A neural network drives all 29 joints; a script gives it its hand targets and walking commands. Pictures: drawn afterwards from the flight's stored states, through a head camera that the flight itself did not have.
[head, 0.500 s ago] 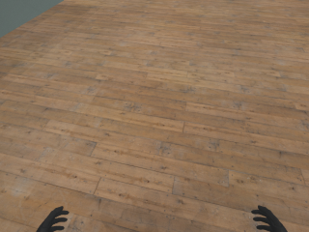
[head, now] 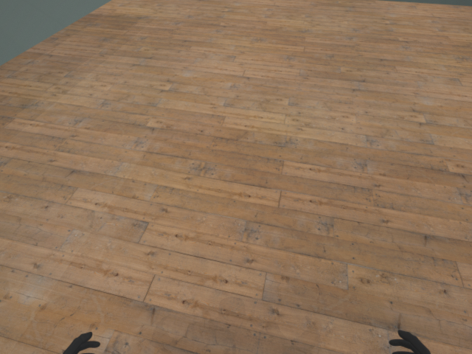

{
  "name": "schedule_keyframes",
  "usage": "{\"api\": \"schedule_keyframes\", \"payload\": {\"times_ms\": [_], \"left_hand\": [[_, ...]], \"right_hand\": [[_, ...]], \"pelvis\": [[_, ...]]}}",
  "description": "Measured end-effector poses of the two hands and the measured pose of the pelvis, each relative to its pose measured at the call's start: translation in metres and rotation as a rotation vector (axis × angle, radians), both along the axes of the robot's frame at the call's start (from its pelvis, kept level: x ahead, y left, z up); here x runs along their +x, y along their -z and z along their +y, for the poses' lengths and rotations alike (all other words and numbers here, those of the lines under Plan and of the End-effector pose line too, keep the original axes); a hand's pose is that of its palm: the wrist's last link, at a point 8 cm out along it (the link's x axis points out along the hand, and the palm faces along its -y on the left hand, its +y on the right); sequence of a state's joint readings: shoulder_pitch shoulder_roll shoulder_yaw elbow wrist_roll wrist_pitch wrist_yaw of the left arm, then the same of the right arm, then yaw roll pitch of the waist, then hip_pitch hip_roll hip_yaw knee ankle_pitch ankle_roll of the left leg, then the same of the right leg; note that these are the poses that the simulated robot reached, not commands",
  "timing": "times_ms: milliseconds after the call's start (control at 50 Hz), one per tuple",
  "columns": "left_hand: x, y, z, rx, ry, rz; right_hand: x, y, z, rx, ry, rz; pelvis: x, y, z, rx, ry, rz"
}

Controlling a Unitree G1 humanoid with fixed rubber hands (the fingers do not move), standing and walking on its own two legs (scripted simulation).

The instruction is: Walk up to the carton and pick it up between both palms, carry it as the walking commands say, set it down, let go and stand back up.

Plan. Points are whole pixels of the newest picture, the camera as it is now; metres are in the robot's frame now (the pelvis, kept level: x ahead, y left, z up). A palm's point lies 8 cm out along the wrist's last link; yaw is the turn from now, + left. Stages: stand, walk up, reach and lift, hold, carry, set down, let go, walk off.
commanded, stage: stand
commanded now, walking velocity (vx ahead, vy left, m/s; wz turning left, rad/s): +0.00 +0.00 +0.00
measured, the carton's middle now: out of the picture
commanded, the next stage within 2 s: walk up in 1.54 s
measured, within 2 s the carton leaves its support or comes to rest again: neither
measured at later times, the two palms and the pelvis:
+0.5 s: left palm out of the picture +0.10 +0.31 -0.10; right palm out of the picture +0.10 -0.31 -0.10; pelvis +0.00 +0.00 +0.00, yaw +0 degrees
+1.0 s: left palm out of the picture +0.11 +0.31 -0.10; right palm out of the picture +0.11 -0.31 -0.10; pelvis +0.01 +0.00 +0.01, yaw +0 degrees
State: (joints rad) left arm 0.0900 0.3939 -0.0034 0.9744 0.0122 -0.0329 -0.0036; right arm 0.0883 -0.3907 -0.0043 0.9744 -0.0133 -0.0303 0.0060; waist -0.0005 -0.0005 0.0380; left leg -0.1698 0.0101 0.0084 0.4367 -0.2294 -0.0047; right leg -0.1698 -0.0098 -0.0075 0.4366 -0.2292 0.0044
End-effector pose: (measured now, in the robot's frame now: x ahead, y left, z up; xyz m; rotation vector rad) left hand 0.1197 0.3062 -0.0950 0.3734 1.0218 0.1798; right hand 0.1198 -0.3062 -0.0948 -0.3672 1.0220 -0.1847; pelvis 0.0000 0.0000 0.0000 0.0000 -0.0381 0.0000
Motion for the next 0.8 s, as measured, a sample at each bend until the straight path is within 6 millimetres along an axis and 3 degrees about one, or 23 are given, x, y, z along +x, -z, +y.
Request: {"api": "schedule_keyframes", "payload": {"times_ms": [360,800], "left_hand": [[-0.016,0.002,0.004,0.005,-0.028,0.063],[-0.014,0.002,0.005,0.009,-0.038,0.082]], "right_hand": [[-0.016,0.002,-0.005,-0.005,0.029,0.065],[-0.015,0.002,-0.007,-0.01,0.037,0.082]], "pelvis": [[-0.001,-0.004,0.0,0.0,0.001,-0.001],[0.003,-0.005,-0.001,0.0,0.002,0.002]]}}
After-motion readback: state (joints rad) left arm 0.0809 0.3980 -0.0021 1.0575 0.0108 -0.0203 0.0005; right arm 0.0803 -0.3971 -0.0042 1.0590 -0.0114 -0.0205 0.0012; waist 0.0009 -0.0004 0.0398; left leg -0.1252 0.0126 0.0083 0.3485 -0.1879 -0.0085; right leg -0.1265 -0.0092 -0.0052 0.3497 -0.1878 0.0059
